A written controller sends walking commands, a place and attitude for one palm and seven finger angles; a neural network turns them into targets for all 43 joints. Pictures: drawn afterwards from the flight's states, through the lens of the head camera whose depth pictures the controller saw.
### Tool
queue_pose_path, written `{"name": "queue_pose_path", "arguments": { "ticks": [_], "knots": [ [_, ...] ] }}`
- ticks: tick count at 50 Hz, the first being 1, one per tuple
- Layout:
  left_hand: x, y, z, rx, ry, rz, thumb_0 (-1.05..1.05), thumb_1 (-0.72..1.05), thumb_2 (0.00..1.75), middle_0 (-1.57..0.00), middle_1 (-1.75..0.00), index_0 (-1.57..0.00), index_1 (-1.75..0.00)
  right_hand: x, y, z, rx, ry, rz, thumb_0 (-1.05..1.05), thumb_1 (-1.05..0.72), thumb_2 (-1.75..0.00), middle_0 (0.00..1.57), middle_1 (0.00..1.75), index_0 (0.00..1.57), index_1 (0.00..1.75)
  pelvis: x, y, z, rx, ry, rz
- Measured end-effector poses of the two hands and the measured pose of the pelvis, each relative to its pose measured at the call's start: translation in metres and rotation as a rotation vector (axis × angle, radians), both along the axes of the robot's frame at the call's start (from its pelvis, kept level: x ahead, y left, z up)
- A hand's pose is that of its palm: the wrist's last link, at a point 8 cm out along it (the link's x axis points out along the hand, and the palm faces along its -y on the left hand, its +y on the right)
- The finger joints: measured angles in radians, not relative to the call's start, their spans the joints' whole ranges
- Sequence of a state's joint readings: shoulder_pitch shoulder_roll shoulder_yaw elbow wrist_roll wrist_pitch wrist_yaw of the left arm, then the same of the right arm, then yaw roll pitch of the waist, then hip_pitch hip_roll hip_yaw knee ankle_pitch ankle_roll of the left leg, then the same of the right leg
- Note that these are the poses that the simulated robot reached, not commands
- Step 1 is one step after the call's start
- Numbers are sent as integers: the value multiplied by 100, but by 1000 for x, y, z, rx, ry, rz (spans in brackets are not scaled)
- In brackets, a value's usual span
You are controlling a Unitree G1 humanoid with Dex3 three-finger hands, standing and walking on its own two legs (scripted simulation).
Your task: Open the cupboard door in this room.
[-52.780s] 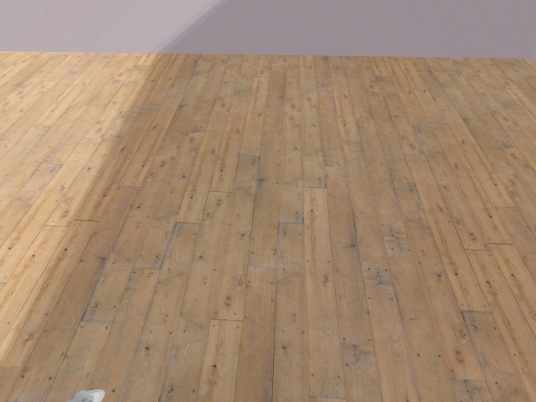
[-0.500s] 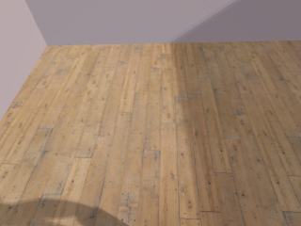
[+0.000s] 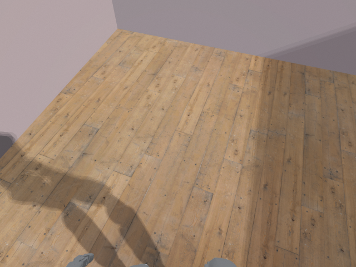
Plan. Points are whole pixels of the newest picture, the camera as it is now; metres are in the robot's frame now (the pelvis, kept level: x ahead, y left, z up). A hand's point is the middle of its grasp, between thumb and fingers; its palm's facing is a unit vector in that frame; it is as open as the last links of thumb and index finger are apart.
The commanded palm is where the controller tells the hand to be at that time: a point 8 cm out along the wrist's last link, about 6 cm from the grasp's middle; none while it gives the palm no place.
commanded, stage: turn to face it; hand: left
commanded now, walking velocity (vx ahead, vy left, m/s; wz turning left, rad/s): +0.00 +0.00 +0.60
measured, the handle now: out of the picture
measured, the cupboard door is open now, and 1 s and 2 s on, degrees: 41 41 41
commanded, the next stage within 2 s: none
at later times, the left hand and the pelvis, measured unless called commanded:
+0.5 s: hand out of the picture -0.01 +0.15 -0.18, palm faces +0.38 -0.89 -0.24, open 7.4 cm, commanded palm none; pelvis +0.03 -0.05 -0.01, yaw +22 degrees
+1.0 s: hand out of the picture +0.02 +0.11 -0.15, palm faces +0.60 -0.75 -0.27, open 7.4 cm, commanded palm none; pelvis +0.07 -0.10 +0.01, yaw +39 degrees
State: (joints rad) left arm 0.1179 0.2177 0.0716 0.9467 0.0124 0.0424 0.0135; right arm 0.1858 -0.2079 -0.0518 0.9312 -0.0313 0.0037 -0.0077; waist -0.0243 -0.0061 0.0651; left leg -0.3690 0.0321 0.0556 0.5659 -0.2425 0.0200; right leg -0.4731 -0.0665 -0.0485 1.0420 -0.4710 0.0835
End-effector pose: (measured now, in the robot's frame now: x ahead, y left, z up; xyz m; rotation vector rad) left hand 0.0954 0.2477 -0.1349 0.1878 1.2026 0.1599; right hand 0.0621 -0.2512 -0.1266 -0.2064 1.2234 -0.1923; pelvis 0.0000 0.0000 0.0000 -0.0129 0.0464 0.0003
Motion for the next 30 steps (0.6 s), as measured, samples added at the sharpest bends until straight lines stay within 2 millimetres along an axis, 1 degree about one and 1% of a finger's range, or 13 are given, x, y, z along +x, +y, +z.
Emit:
{"name": "queue_pose_path", "arguments": {
  "ticks": [4, 7, 10, 13, 15, 18, 22, 25, 27, 30],
  "knots": [
    [8, -11, 13, 28, -52, 32, 1, 91, 90, -19, -30, -20, -30, 20, -20, -5, 17, 9, 46, 0, -91, -90, 20, 30, 20, 30, 6, -19, 1, 0, -1, 53],
    [4, -21, 16, 67, -91, 59, 1, 91, 90, -19, -30, -20, -30, 39, -38, -16, 36, 8, 74, 0, -91, -90, 20, 30, 21, 30, 12, -39, -7, 27, 0, 94],
    [-12, -31, 21, 85, -78, 105, 1, 90, 90, -20, -30, -20, -30, 60, -51, -19, 40, 15, 115, 0, -91, -90, 20, 30, 20, 30, 15, -49, -5, 35, -13, 145],
    [-35, -42, 24, 79, -31, 157, 1, 90, 90, -20, -30, -20, -30, 84, -53, -12, 45, 9, 158, 1, -91, -90, 20, 30, 20, 30, 21, -56, 1, 48, -19, 189],
    [-49, -49, 23, 66, 0, 194, 1, 90, 90, -20, -30, -20, -30, 99, -51, -7, 49, 2, 194, 1, -91, -90, 20, 30, 20, 30, 24, -60, 5, 58, -18, 221],
    [-72, -58, 18, 40, 38, 253, 1, 90, 90, -20, -30, -20, -30, 122, -40, -2, 53, -5, 264, 1, -91, -90, 20, 30, 20, 30, 28, -62, 7, 66, -16, 268],
    [-105, -61, 5, 5, 84, 344, 1, 90, 90, -20, -30, -20, -30, 154, -14, 0, 49, -30, 370, 1, -91, -90, 20, 30, 20, 30, 30, -59, 2, 60, -13, 330],
    [-128, -56, -12, -16, 118, 407, 1, 90, 90, -20, -30, -20, -30, 176, 7, -3, 40, -84, 442, 1, -91, -90, 20, 30, 20, 30, 32, -51, -10, 42, -10, 376],
    [-137, -52, -15, -11, 144, 437, 1, 90, 90, -20, -30, -20, -30, 181, 15, -1, 39, -101, 473, 0, -91, -90, 20, 30, 20, 30, 31, -51, -12, 42, -13, 395],
    [-136, -47, -9, 5, 136, 477, 1, 90, 90, -20, -30, -20, -30, 181, 19, 2, 33, -90, 500, 0, -91, -90, 20, 30, 20, 30, 34, -54, -7, 31, -13, 427]
  ]
}}
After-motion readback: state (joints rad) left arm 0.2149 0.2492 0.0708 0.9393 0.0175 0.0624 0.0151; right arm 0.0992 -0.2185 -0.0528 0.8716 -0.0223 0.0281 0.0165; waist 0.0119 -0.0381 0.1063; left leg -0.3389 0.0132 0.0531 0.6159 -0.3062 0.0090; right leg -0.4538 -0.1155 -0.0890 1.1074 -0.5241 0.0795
